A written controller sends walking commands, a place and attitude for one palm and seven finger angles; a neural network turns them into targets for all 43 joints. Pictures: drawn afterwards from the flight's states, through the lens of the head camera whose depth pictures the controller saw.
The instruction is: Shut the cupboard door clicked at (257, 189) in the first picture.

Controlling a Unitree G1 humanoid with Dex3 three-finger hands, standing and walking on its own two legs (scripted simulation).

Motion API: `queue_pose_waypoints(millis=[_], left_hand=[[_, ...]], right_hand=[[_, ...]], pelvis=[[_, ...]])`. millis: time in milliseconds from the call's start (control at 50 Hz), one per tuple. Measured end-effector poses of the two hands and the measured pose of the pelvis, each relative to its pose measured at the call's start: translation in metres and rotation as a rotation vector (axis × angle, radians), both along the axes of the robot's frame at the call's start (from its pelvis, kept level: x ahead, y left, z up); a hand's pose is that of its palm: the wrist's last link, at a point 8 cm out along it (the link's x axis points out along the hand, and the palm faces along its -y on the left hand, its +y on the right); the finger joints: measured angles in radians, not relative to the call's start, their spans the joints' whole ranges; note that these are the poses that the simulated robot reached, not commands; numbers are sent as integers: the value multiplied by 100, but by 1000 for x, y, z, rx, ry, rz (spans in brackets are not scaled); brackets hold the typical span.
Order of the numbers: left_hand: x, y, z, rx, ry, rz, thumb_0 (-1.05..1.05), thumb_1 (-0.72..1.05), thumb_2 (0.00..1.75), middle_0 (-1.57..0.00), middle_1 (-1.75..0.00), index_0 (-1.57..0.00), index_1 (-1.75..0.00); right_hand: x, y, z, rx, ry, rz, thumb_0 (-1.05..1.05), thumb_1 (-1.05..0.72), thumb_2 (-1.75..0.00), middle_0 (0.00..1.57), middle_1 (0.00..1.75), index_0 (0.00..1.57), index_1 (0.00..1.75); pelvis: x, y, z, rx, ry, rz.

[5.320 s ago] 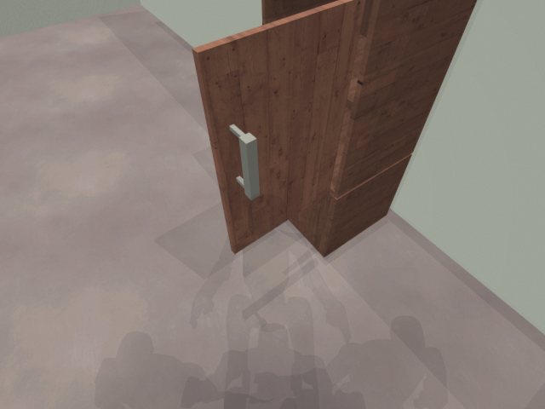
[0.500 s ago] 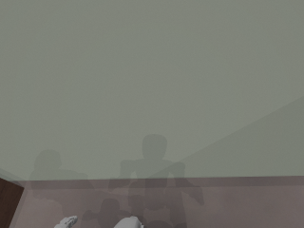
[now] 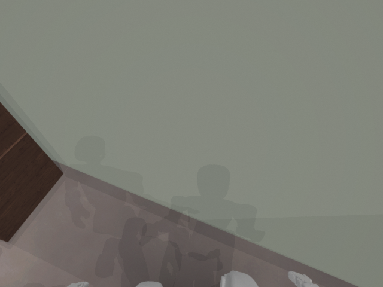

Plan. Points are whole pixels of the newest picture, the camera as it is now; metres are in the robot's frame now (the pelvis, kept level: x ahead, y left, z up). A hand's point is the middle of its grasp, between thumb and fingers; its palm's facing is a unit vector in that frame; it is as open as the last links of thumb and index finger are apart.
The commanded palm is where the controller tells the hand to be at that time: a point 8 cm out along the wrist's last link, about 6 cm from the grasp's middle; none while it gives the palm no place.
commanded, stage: turn to face it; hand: left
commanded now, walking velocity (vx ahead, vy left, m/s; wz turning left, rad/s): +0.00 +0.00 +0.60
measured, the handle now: out of the picture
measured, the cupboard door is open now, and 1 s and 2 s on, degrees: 92 92 92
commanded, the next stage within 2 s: take the last steps up to it in 1.96 s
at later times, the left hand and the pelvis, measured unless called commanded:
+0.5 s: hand out of the picture +0.03 +0.16 -0.16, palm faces +0.31 -0.92 -0.22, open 7.4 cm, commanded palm none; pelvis +0.02 -0.05 +0.00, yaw +18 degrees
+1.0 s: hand out of the picture +0.02 +0.16 -0.14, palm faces +0.55 -0.78 -0.31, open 7.4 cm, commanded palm none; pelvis +0.05 -0.08 +0.00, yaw +35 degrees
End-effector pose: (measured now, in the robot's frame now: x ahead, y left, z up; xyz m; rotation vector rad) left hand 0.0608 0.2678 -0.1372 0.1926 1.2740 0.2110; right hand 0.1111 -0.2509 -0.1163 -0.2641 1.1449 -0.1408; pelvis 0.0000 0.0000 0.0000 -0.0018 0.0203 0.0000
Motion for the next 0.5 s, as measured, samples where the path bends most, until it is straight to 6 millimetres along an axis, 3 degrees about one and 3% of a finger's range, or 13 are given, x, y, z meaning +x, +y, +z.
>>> queue_pose_waypoints(millis=[120,200,260,340,420,500], left_hand=[[21,-11,19,29,-95,16,1,91,90,-20,-30,-20,-30],[26,-28,22,67,-147,28,1,91,90,-20,-30,-20,-30],[15,-42,26,76,-139,52,0,91,90,-20,-30,-20,-30],[-6,-60,29,49,-98,111,0,91,90,-20,-30,-20,-30],[-27,-70,22,7,-73,177,1,91,90,-20,-30,-20,-30],[-56,-68,6,-28,-47,261,1,90,90,-20,-30,-20,-30]], right_hand=[[-13,-15,-10,24,75,19,0,-90,-90,20,30,21,30],[-13,-37,-28,47,104,22,0,-90,-90,20,30,21,30],[-5,-49,-33,46,126,41,1,-90,-90,20,30,21,30],[12,-53,-24,46,138,83,1,-91,-90,20,30,20,30],[36,-42,-14,42,131,155,1,-91,-90,19,30,20,30],[68,-18,-10,25,92,251,1,-91,-90,19,30,20,30]], pelvis=[[2,-18,3,-8,3,61],[6,-40,-7,14,15,106],[7,-47,-6,13,4,152],[12,-52,4,33,3,207],[17,-53,7,46,10,261],[18,-47,2,35,9,315]])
